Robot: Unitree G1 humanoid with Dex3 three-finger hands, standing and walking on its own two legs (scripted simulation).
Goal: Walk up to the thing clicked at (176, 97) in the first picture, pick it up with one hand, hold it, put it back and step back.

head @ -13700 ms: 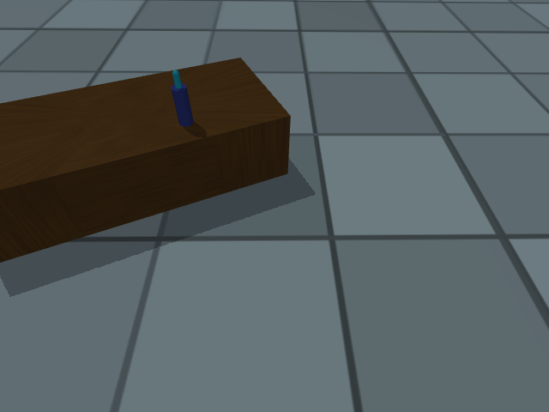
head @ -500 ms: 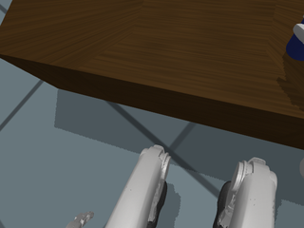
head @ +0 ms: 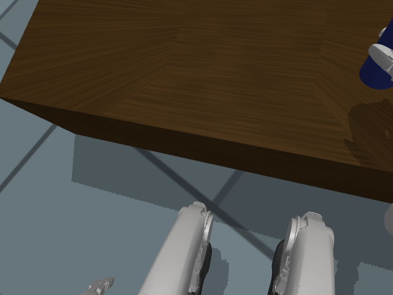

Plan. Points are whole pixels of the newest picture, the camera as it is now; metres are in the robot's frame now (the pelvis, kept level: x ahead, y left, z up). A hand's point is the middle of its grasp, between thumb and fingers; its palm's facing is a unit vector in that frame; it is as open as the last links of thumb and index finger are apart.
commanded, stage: settle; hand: right
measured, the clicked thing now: out of the picture +0.56 -0.25 +0.06
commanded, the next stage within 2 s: lift in 0.22 s
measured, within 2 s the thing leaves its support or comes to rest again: neither
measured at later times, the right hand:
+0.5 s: hand out of the picture +0.55 -0.26 +0.05, palm faces +0.15 +0.99 -0.02, open 9.5 cm
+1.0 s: hand out of the picture +0.47 -0.25 +0.13, palm faces +0.15 +0.99 -0.01, open 9.4 cm
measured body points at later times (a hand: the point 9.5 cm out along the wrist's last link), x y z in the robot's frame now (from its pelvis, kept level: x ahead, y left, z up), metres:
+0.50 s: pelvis +0.01 -0.01 +0.03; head +0.22 -0.07 +0.42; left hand +0.07 +0.25 -0.08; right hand +0.54 -0.31 +0.05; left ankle +0.04 +0.13 -0.47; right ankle +0.08 -0.15 -0.47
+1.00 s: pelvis +0.03 -0.01 +0.11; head +0.18 -0.06 +0.53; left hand +0.13 +0.24 -0.01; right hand +0.46 -0.30 +0.13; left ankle +0.04 +0.13 -0.47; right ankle +0.08 -0.15 -0.47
